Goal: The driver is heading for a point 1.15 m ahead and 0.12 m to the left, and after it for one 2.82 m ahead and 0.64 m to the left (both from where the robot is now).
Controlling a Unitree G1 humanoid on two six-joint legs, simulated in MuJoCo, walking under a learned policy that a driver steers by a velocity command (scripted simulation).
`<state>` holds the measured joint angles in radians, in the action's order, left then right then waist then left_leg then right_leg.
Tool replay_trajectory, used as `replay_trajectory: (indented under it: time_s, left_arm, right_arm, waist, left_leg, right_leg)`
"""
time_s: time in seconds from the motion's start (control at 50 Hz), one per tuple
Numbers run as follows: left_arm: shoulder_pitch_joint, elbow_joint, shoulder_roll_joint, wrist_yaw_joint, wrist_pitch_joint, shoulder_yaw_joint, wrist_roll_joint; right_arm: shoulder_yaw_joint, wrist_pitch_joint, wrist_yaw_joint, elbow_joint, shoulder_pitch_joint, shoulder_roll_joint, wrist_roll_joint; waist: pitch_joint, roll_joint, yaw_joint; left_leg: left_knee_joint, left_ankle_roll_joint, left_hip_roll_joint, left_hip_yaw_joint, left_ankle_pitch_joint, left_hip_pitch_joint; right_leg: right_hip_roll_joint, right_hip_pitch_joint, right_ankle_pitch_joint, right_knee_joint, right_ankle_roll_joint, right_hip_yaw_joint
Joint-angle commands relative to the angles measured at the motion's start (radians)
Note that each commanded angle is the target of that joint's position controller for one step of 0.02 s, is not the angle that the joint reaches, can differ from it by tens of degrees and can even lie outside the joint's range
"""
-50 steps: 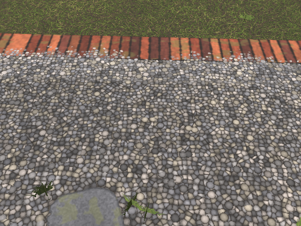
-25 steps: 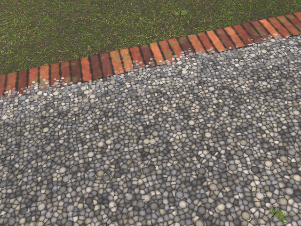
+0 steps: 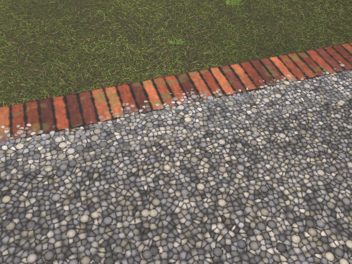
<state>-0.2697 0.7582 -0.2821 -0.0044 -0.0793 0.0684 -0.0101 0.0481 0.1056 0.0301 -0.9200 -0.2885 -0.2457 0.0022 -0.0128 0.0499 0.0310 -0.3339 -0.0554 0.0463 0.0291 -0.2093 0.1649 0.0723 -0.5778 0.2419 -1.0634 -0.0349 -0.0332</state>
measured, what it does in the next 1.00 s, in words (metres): walks ahead: right foot, then left foot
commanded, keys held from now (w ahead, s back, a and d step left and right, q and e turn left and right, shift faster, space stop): w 1.00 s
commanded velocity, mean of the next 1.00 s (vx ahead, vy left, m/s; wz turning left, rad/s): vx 0.49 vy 0.00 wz -0.01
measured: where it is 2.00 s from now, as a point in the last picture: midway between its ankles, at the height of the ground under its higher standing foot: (167, 168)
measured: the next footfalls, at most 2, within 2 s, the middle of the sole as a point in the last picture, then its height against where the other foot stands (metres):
right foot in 0.32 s outside the picture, level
left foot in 0.86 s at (140, 229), level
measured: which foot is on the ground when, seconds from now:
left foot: down 0.00-0.34, up 0.36-0.84, down 0.86-1.00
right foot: up 0.00-0.30, down 0.32-0.88, up 0.90-1.00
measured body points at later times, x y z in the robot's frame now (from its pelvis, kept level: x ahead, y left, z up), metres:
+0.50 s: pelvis +0.28 -0.05 -0.01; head +0.30 -0.06 +0.44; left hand +0.39 +0.21 -0.11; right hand +0.36 -0.33 -0.13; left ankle +0.25 +0.10 -0.66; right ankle +0.32 -0.13 -0.75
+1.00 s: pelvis +0.55 +0.03 -0.01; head +0.58 +0.04 +0.44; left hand +0.62 +0.30 -0.14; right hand +0.67 -0.24 -0.12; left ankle +0.60 +0.11 -0.75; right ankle +0.47 -0.13 -0.66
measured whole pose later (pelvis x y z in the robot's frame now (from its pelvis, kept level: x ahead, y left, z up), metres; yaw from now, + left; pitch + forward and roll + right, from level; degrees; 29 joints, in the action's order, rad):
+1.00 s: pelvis +0.55 +0.03 -0.01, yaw +0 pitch +2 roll +0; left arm -0.29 0.86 -0.29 0.00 -0.08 0.05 -0.02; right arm 0.05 0.09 0.03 -0.82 -0.20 -0.26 0.00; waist 0.02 0.03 0.00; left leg -0.46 -0.06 0.03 0.05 -0.16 0.34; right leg 0.05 -0.44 0.35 -1.15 -0.04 -0.03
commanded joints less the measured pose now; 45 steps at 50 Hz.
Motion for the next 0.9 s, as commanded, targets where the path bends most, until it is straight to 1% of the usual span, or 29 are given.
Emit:
replay_trajectory:
  time_s: [0.02, 0.06, 0.12, 0.16, 0.2, 0.24, 0.26, 0.28, 0.3, 0.32, 0.34, 0.36, 0.38, 0.4, 0.42, 0.44, 0.48, 0.52, 0.56, 0.6, 0.66, 0.72, 0.76, 0.8, 0.82, 0.84, 0.86, 0.88, 0.9]
  left_arm:
    - [0.061, -0.094, -0.049, -0.004, -0.01, 0.012, 0.008]
    - [0.12, -0.115, -0.025, -0.002, -0.012, 0.002, 0.007]
    - [0.225, -0.144, -0.001, 0.013, -0.018, -0.011, -0.002]
    - [0.288, -0.164, 0.0, 0.026, -0.021, -0.014, -0.008]
    - [0.336, -0.187, -0.006, 0.041, -0.026, -0.015, -0.013]
    - [0.35, -0.202, -0.022, 0.053, -0.031, -0.011, -0.014]
    - [0.325, -0.199, -0.04, 0.055, -0.032, -0.005, -0.012]
    - [0.27, -0.187, -0.065, 0.053, -0.032, 0.006, -0.009]
    - [0.136, -0.15, -0.101, 0.046, -0.03, 0.025, -0.008]
    - [-0.048, -0.103, -0.149, 0.034, -0.026, 0.045, -0.001]
    - [-0.182, -0.08, -0.254, 0.024, -0.022, 0.067, 0.027]
    - [-0.203, -0.062, -0.195, 0.028, -0.017, 0.051, 0.012]
    - [-0.127, -0.068, -0.136, 0.026, -0.013, 0.031, 0.005]
    - [-0.048, -0.077, -0.107, 0.024, -0.011, 0.02, 0.002]
    - [0.012, -0.075, -0.086, 0.03, -0.012, 0.011, 0.006]
    - [0.051, -0.078, -0.064, 0.035, -0.019, 0.005, 0.013]
    - [0.071, -0.064, -0.068, 0.041, -0.033, 0.007, 0.011]
    - [0.06, -0.041, -0.088, 0.039, -0.043, 0.013, 0.011]
    - [0.026, -0.018, -0.106, 0.028, -0.042, 0.018, 0.013]
    - [0.0, -0.001, -0.114, 0.019, -0.035, 0.018, 0.008]
    - [-0.052, 0.028, -0.139, 0.012, -0.028, 0.023, -0.001]
    - [-0.106, 0.065, -0.152, 0.009, -0.016, 0.026, -0.009]
    - [-0.117, 0.082, -0.157, 0.005, -0.006, 0.03, -0.013]
    - [-0.107, 0.091, -0.169, 0.0, 0.005, 0.034, -0.013]
    - [-0.087, 0.09, -0.176, -0.002, 0.011, 0.035, -0.013]
    - [-0.077, 0.089, -0.161, -0.003, 0.017, 0.028, -0.01]
    - [-0.083, 0.071, -0.119, -0.006, 0.017, 0.008, 0.005]
    - [-0.209, 0.055, -0.006, 0.004, -0.004, -0.027, 0.009]
    - [-0.179, 0.072, -0.057, 0.008, -0.026, -0.018, -0.005]
  right_arm:
    - [0.026, 0.011, -0.01, 0.046, 0.005, -0.151, 0.002]
    - [0.024, 0.005, -0.019, 0.036, -0.023, -0.156, 0.007]
    - [0.018, -0.002, -0.025, 0.022, -0.075, -0.162, 0.014]
    - [0.017, -0.009, -0.027, 0.008, -0.119, -0.168, 0.018]
    - [0.017, -0.02, -0.029, -0.005, -0.149, -0.171, 0.018]
    - [0.022, -0.03, -0.033, -0.011, -0.151, -0.183, 0.019]
    - [0.025, -0.034, -0.036, -0.009, -0.14, -0.193, 0.019]
    - [0.03, -0.038, -0.038, -0.005, -0.13, -0.208, 0.017]
    - [0.029, -0.044, -0.039, 0.0, -0.108, -0.208, 0.014]
    - [0.021, -0.044, -0.039, 0.018, -0.09, -0.191, 0.005]
    - [-0.011, -0.027, -0.033, 0.051, -0.183, -0.083, -0.009]
    - [-0.022, -0.002, -0.019, 0.024, -0.226, -0.072, 0.007]
    - [0.01, 0.012, -0.013, 0.051, -0.128, -0.18, 0.036]
    - [0.011, 0.017, -0.013, 0.08, -0.035, -0.183, 0.045]
    - [0.01, 0.013, -0.017, 0.088, 0.003, -0.159, 0.033]
    - [0.017, 0.001, -0.022, 0.085, -0.006, -0.151, 0.02]
    - [0.011, -0.026, -0.026, 0.073, -0.055, -0.103, 0.013]
    - [0.012, -0.039, -0.032, 0.087, -0.027, -0.095, 0.008]
    - [0.014, -0.039, -0.034, 0.115, 0.05, -0.097, -0.001]
    - [0.011, -0.032, -0.028, 0.135, 0.122, -0.089, -0.003]
    - [0.002, -0.022, -0.017, 0.165, 0.23, -0.071, 0.002]
    - [0.0, -0.017, -0.004, 0.2, 0.312, -0.08, 0.011]
    - [0.002, -0.011, 0.008, 0.222, 0.338, -0.094, 0.013]
    - [0.008, -0.005, 0.015, 0.223, 0.308, -0.115, 0.014]
    - [0.018, -0.002, 0.014, 0.21, 0.249, -0.132, 0.013]
    - [0.04, -0.001, 0.008, 0.168, 0.116, -0.168, 0.01]
    - [0.064, -0.002, -0.002, 0.127, -0.067, -0.237, 0.001]
    - [0.089, -0.009, -0.005, 0.107, -0.163, -0.34, -0.006]
    - [0.066, -0.011, -0.001, 0.104, -0.189, -0.252, 0.004]
  waist:
    - [0.036, -0.126, -0.007]
    - [0.038, -0.117, 0.007]
    - [0.059, -0.121, 0.043]
    - [0.081, -0.118, 0.065]
    - [0.101, -0.118, 0.07]
    - [0.099, -0.127, 0.05]
    - [0.077, -0.138, 0.024]
    - [0.031, -0.157, -0.013]
    - [-0.054, -0.157, -0.091]
    - [-0.177, -0.139, -0.171]
    - [-0.357, 0.082, -0.152]
    - [-0.477, 0.204, -0.142]
    - [-0.296, 0.125, -0.143]
    - [-0.157, 0.056, -0.118]
    - [-0.066, -0.022, -0.079]
    - [-0.03, -0.016, -0.042]
    - [-0.013, 0.014, -0.001]
    - [0.014, 0.012, 0.01]
    - [0.039, 0.001, -0.008]
    - [0.051, -0.003, -0.03]
    - [0.065, -0.005, -0.074]
    - [0.083, -0.001, -0.104]
    - [0.085, 0.007, -0.1]
    - [0.064, 0.026, -0.073]
    - [0.03, 0.035, -0.035]
    - [-0.052, 0.02, 0.03]
    - [-0.198, -0.046, 0.096]
    - [-0.337, -0.299, 0.058]
    - [-0.384, -0.292, 0.09]
  left_leg:
    - [0.185, -0.16, -0.252, -0.209, 0.313, -0.097]
    - [0.184, -0.144, -0.231, -0.151, 0.395, -0.096]
    - [0.192, -0.122, -0.21, -0.105, 0.366, -0.091]
    - [0.186, -0.126, -0.231, -0.113, 0.333, -0.128]
    - [0.162, -0.128, -0.266, -0.126, 0.352, -0.196]
    - [0.116, -0.117, -0.297, -0.131, 0.438, -0.258]
    - [0.072, -0.108, -0.3, -0.125, 0.555, -0.277]
    - [-0.001, -0.099, -0.295, -0.116, 0.727, -0.286]
    - [-0.154, -0.082, -0.263, -0.085, 0.87, -0.261]
    - [-0.379, -0.053, -0.223, -0.063, 0.775, -0.098]
    - [-0.787, 0.004, -0.078, -0.018, 0.288, 0.292]
    - [-0.987, 0.017, 0.008, -0.139, -0.348, 0.475]
    - [-1.047, 0.004, -0.063, -0.16, -0.312, 0.573]
    - [-1.012, -0.001, -0.113, -0.124, -0.224, 0.579]
    - [-0.938, 0.006, -0.148, -0.103, -0.159, 0.545]
    - [-0.877, 0.012, -0.179, -0.107, -0.114, 0.486]
    - [-0.827, 0.029, -0.194, -0.1, -0.073, 0.409]
    - [-0.76, 0.048, -0.202, -0.093, -0.013, 0.437]
    - [-0.652, 0.064, -0.209, -0.092, 0.097, 0.496]
    - [-0.511, 0.066, -0.198, -0.081, 0.218, 0.502]
    - [-0.337, 0.063, -0.162, -0.049, 0.326, 0.459]
    - [-0.253, 0.051, -0.144, -0.05, 0.298, 0.479]
    - [-0.211, 0.028, -0.136, -0.056, 0.227, 0.49]
    - [-0.183, 0.002, -0.117, -0.041, 0.148, 0.427]
    - [-0.161, -0.015, -0.09, -0.014, 0.125, 0.331]
    - [-0.142, -0.042, -0.056, 0.018, 0.132, 0.147]
    - [-0.183, -0.098, -0.168, -0.099, 0.18, -0.148]
    - [-0.126, -0.263, -0.413, -0.552, 0.032, -0.546]
    - [0.018, -0.279, -0.439, -0.769, -0.115, -0.572]
  right_leg:
    - [0.05, -0.189, -0.113, 0.08, 0.027, -0.005]
    - [0.041, -0.17, -0.201, 0.207, 0.034, 0.013]
    - [0.009, -0.101, -0.326, 0.395, 0.026, 0.045]
    - [-0.007, -0.094, -0.344, 0.466, 0.02, 0.053]
    - [-0.017, -0.112, -0.313, 0.511, 0.004, 0.049]
    - [-0.028, -0.098, -0.244, 0.542, -0.023, 0.047]
    - [-0.046, -0.043, -0.205, 0.555, -0.039, 0.057]
    - [-0.076, 0.054, -0.17, 0.556, -0.057, 0.078]
    - [-0.106, 0.242, -0.191, 0.584, -0.09, 0.103]
    - [-0.035, 0.547, -0.246, 0.55, -0.138, 0.034]
    - [0.244, 0.977, -0.208, 0.534, -0.273, -0.37]
    - [0.358, 1.07, -0.085, 0.7, -0.36, -0.722]
    - [0.309, 0.932, -0.013, 0.735, -0.296, -0.6]
    - [0.262, 0.757, -0.053, 0.763, -0.255, -0.439]
    - [0.214, 0.596, -0.13, 0.806, -0.231, -0.338]
    - [0.175, 0.493, -0.176, 0.844, -0.213, -0.268]
    - [0.149, 0.385, -0.206, 0.906, -0.222, -0.205]
    - [0.14, 0.347, -0.249, 0.939, -0.23, -0.148]
    - [0.131, 0.363, -0.267, 0.955, -0.227, -0.112]
    - [0.109, 0.381, -0.269, 0.956, -0.203, -0.069]
    - [0.101, 0.409, -0.239, 0.952, -0.179, -0.032]
    - [0.141, 0.506, -0.216, 0.914, -0.175, -0.048]
    - [0.176, 0.578, -0.238, 0.873, -0.163, -0.065]
    - [0.194, 0.621, -0.323, 0.82, -0.144, -0.075]
    - [0.18, 0.623, -0.457, 0.75, -0.128, -0.06]
    - [0.128, 0.597, -0.597, 0.592, -0.104, -0.018]
    - [0.072, 0.441, -0.478, 0.322, -0.065, 0.033]
    - [-0.102, 0.008, 0.012, -0.072, 0.016, 0.068]
    - [-0.117, -0.13, 0.338, -0.207, 0.009, -0.082]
